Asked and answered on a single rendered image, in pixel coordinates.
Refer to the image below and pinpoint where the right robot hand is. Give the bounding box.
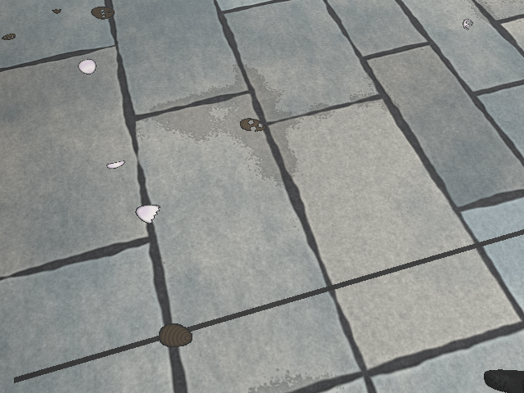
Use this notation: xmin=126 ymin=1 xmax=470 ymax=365
xmin=484 ymin=369 xmax=524 ymax=393

